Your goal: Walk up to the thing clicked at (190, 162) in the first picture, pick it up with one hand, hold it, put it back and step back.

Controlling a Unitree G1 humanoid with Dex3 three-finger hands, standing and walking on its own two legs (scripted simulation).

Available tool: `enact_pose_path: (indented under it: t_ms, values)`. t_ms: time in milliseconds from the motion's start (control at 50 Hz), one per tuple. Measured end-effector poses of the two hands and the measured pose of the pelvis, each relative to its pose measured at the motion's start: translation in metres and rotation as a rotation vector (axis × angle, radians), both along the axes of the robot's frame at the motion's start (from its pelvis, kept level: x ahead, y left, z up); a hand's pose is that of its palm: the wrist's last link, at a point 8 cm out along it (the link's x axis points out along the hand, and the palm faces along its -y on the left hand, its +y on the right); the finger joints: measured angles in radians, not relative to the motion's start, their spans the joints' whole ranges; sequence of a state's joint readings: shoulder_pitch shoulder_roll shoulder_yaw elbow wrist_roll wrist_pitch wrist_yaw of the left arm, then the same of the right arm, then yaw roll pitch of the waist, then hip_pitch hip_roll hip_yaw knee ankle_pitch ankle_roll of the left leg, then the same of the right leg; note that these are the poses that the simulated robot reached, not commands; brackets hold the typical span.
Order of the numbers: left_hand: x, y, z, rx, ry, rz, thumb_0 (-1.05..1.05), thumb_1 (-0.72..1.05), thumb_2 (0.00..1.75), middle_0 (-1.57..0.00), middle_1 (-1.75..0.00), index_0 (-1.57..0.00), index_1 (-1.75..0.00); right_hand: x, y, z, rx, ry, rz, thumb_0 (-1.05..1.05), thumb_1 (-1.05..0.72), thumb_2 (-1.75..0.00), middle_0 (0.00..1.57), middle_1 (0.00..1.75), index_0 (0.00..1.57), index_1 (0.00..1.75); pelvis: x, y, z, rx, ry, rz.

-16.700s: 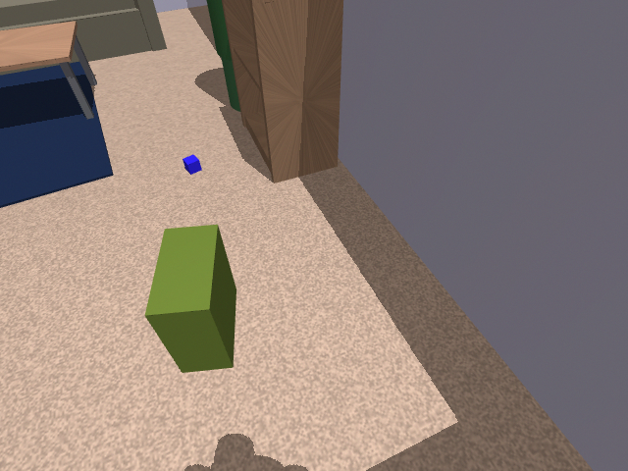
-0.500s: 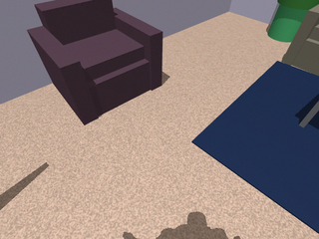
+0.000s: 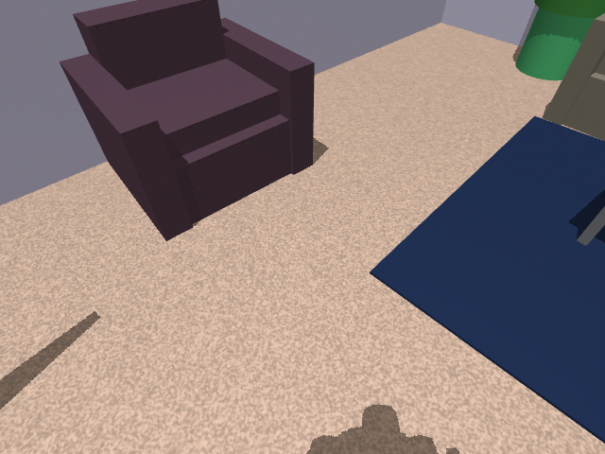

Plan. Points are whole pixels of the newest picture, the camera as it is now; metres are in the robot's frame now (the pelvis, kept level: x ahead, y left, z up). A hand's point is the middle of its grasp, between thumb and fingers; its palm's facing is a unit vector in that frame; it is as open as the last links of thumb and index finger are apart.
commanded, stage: stand
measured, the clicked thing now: out of the picture -0.44 -1.41 -0.75
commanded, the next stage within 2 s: walk up in 0.72 s
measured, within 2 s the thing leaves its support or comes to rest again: neither
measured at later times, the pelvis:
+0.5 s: pelvis +0.02 +0.00 +0.00, yaw +0 degrees
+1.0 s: pelvis -0.01 +0.02 -0.02, yaw -13 degrees
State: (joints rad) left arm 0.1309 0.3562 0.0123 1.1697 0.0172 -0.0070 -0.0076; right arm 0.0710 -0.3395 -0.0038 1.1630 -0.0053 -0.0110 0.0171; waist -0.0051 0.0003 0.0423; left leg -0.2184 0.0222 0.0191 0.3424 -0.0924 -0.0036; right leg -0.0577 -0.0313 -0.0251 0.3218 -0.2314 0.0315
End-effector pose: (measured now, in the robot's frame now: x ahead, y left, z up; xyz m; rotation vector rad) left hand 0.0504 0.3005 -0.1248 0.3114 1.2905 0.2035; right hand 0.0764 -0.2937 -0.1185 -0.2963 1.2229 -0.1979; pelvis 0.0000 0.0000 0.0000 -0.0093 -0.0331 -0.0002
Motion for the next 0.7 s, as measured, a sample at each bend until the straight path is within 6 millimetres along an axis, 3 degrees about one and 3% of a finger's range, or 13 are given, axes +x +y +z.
enact_pose_path:
  t_ms: [140, 520, 700]
  values:
    - [0.004, -0.003, -0.001, -0.005, 0.001, -0.003, 0.0, 0.91, 0.9, -0.2, -0.3, -0.2, -0.29, 0.003, -0.002, 0.0, -0.005, 0.008, 0.0, 0.0, -0.9, -0.9, 0.21, 0.3, 0.2, 0.3, 0.004, -0.001, 0.0, 0.002, 0.005, 0.0]
    - [0.037, -0.006, 0.001, -0.005, -0.045, -0.023, 0.0, 0.91, 0.9, -0.2, -0.3, -0.2, -0.29, 0.017, -0.004, 0.002, -0.009, 0.001, -0.004, 0.0, -0.9, -0.9, 0.2, 0.3, 0.2, 0.3, 0.018, -0.002, 0.001, 0.005, 0.008, -0.004]
    - [0.041, -0.005, 0.003, -0.003, -0.052, -0.023, 0.0, 0.91, 0.9, -0.2, -0.3, -0.2, -0.29, 0.021, -0.003, 0.002, -0.01, -0.008, -0.003, 0.0, -0.9, -0.9, 0.2, 0.3, 0.2, 0.3, 0.02, -0.001, 0.001, 0.006, 0.004, -0.006]
